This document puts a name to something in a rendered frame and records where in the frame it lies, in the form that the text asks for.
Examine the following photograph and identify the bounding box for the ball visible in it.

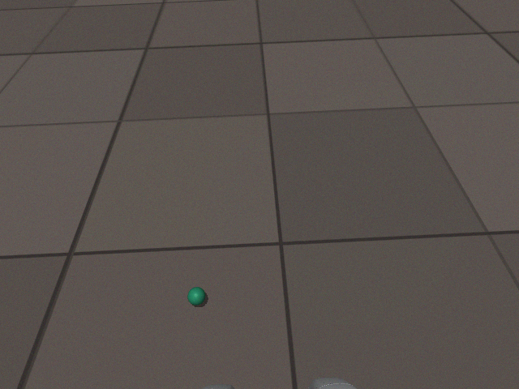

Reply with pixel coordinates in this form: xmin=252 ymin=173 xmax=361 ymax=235
xmin=187 ymin=287 xmax=205 ymax=306

